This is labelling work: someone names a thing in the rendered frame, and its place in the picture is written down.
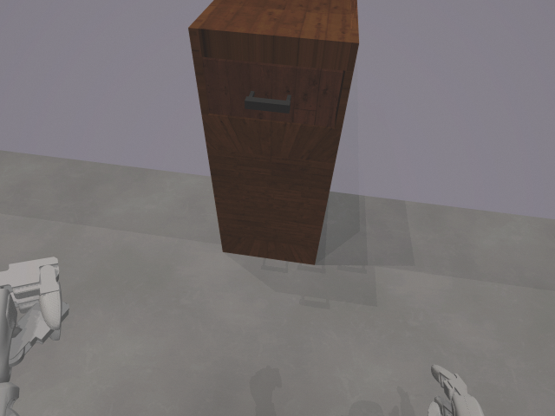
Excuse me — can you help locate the left robot forearm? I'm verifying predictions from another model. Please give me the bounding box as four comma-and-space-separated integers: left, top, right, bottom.
0, 382, 20, 416

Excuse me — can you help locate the handle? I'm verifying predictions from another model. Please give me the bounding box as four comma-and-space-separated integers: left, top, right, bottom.
245, 91, 291, 114

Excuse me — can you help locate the drawer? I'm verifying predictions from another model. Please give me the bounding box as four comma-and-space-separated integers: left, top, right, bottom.
202, 57, 343, 127

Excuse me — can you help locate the right robot hand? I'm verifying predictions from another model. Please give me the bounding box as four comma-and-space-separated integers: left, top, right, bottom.
428, 365, 484, 416

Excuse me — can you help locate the left robot hand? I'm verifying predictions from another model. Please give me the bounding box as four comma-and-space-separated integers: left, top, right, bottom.
0, 257, 69, 383

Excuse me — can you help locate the cabinet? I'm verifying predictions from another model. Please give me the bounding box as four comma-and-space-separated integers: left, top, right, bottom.
188, 0, 359, 265

